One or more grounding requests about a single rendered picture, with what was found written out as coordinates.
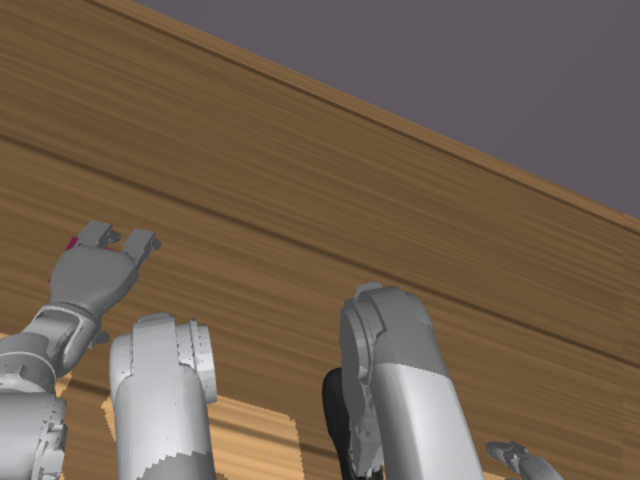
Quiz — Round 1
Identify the left robot hand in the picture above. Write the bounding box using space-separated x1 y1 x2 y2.
49 220 161 349

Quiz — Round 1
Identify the cube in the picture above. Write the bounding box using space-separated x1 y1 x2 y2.
48 237 116 283

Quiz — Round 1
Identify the right robot foot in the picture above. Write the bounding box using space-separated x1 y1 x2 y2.
322 367 384 480

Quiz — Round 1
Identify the left robot arm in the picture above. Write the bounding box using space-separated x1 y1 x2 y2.
0 302 99 480

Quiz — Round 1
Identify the right robot hand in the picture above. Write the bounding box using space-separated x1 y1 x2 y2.
485 441 564 480

